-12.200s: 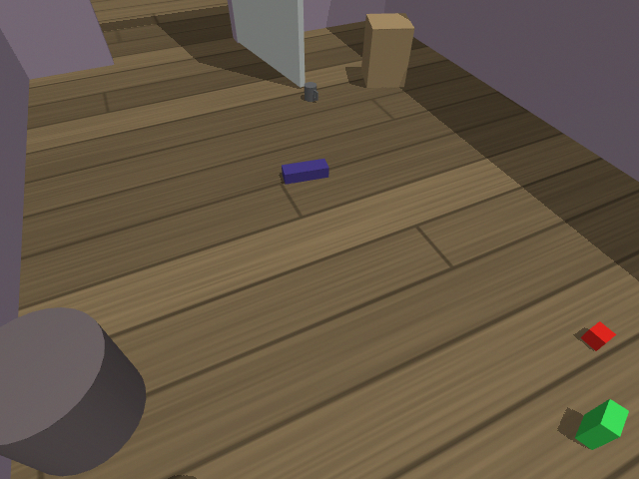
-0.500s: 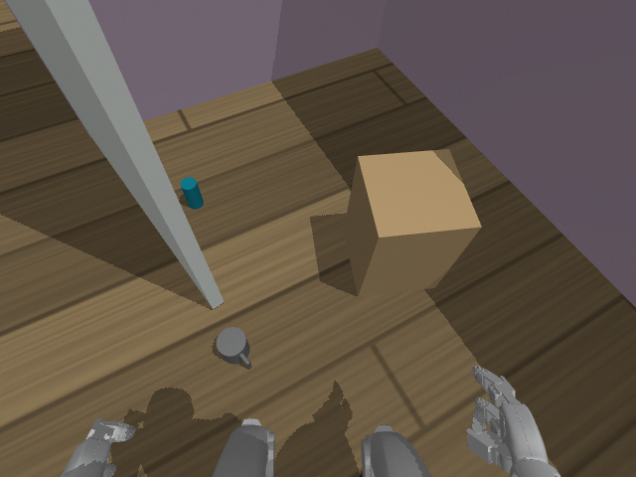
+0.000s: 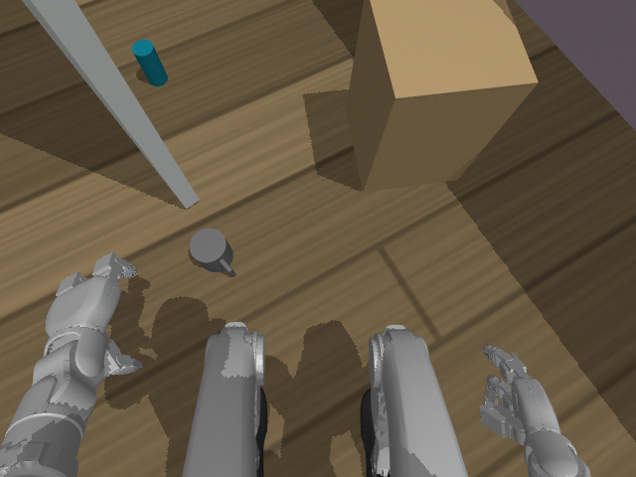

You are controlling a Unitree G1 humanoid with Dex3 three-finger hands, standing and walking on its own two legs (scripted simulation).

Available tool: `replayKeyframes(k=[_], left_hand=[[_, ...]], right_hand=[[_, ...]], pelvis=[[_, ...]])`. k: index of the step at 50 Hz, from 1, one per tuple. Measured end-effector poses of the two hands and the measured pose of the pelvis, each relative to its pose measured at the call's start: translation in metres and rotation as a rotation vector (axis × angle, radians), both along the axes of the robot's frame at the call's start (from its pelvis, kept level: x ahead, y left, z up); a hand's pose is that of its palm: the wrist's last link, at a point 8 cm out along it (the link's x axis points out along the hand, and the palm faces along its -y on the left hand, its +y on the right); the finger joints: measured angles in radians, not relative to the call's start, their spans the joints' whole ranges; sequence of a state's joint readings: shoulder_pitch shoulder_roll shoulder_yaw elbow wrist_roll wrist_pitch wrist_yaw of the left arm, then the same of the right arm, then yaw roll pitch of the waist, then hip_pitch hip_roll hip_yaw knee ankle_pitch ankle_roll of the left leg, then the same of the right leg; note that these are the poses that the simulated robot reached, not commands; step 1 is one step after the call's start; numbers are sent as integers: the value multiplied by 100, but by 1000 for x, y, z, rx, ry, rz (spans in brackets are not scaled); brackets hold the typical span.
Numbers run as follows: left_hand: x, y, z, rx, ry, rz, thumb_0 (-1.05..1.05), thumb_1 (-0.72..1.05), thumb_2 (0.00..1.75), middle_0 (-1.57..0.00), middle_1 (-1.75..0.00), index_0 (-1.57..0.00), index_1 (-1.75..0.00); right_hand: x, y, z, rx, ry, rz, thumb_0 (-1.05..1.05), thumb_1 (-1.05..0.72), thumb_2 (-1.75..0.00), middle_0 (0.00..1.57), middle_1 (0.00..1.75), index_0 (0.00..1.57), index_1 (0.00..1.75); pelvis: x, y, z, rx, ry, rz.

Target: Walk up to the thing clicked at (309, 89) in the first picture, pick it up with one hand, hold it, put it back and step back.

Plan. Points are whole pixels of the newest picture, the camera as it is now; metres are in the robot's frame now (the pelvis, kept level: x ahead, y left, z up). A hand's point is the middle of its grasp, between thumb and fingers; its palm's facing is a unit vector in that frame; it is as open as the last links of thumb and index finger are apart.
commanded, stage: rise first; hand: left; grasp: from above
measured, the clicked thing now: (217, 256) +0.49 +0.23 -0.44
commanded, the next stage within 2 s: none
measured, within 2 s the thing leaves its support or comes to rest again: neither
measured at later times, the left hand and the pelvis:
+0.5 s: hand (152, 286) +0.38 +0.29 -0.26, palm faces -0.47 -0.08 -0.88, open 14.2 cm; pelvis -0.03 +0.01 -0.11, yaw -3 degrees
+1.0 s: hand (171, 267) +0.42 +0.28 -0.31, palm faces -0.47 -0.02 -0.88, open 14.1 cm; pelvis -0.02 +0.01 -0.14, yaw -5 degrees
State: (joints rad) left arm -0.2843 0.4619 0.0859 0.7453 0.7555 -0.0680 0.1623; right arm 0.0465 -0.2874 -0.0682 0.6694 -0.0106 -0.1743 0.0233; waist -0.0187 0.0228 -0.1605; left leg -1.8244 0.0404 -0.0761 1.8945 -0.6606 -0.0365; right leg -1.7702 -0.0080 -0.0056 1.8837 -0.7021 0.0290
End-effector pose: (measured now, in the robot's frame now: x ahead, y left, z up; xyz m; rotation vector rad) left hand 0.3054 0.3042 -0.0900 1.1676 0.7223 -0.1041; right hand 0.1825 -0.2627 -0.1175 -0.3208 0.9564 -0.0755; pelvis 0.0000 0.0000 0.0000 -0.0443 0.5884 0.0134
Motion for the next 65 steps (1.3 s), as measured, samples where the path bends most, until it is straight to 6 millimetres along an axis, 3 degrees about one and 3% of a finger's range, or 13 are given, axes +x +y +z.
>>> replayKeyframes(k=[8,14,20,26,43,65], left_hand=[[40,-6,-44,71,-31,-142,0,-54,103,-8,-106,-7,-107],[56,-7,-71,122,-29,-239,0,-54,104,-7,-107,-7,-107],[69,-8,-96,159,-43,-315,0,-54,104,-7,-105,-7,-106],[83,-11,-114,200,-62,-375,0,-55,105,-7,-102,-7,-103],[118,-20,-148,239,-62,-415,0,-55,103,-8,-100,-8,-100],[138,-28,-174,229,-65,-407,0,-53,100,-8,-103,-8,-103]], right_hand=[[-68,-5,-58,-8,165,-55,1,-89,-90,20,30,20,30],[-112,-8,-76,-36,259,-103,1,-89,-90,20,30,20,30],[-137,-10,-86,-68,334,-123,0,-89,-90,20,30,20,30],[-145,-9,-96,-86,367,-124,0,-90,-90,20,30,20,30],[-142,0,-126,-63,406,-83,0,-91,-90,20,30,20,30],[-158,-5,-133,-73,483,-89,0,-91,-90,20,30,20,30]], pelvis=[[-21,0,-50,-13,-4,-14],[-29,3,-75,-28,-14,-20],[-32,7,-95,-44,-17,-21],[-32,10,-110,-55,-21,-21],[-26,10,-137,-60,-3,-33],[-19,8,-150,-69,5,-48]])
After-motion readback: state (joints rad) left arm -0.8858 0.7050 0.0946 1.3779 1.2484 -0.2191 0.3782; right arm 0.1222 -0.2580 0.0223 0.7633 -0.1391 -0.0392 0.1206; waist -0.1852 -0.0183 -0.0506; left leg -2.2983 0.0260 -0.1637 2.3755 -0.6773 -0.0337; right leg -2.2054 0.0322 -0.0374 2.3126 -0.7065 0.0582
